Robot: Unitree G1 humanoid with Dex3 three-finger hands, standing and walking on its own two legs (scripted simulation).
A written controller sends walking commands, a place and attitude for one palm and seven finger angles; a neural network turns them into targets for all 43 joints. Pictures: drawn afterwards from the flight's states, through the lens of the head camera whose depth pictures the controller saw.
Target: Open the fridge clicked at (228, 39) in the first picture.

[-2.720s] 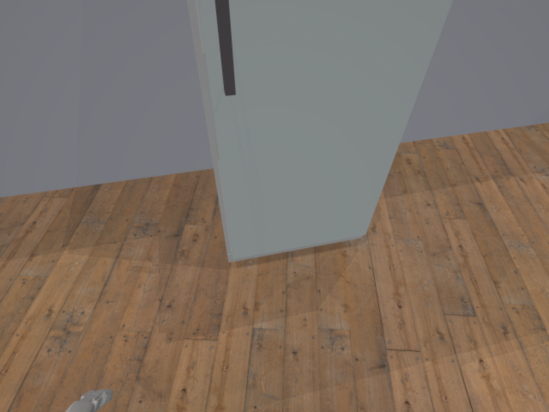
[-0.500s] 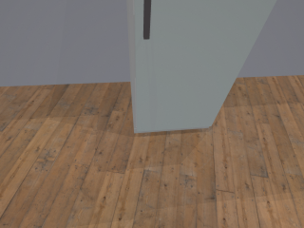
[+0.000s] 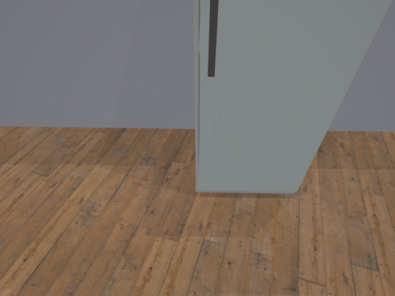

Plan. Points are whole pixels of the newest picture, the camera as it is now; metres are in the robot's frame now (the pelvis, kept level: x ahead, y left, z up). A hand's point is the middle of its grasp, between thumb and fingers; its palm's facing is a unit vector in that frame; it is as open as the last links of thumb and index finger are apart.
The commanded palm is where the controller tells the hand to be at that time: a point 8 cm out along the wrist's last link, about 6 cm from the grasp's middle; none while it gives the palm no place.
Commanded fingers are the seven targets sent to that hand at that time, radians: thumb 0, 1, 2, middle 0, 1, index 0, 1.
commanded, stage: take the last steps up to it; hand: left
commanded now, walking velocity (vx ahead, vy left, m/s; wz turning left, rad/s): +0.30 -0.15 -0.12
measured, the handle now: (212, 32) +0.83 +0.00 +0.21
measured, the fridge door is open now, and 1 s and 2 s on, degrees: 0 0 0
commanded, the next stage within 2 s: come to a stop and stand still in 0.86 s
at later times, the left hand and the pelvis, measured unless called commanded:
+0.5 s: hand out of the picture +0.17 +0.18 -0.19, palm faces -0.07 -0.99 -0.14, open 7.4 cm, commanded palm none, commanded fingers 0.00 0.90 0.90 -0.20 -0.30 -0.20 -0.30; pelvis +0.12 +0.00 -0.01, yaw -5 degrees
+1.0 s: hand (182, 233) +0.35 +0.07 -0.19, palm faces -0.01 -0.99 -0.15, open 7.2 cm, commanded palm none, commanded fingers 0.00 0.90 0.90 -0.20 -0.30 -0.20 -0.30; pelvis +0.31 -0.10 -0.01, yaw -3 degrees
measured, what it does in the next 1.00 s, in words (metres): walks ahead: left foot, then right foot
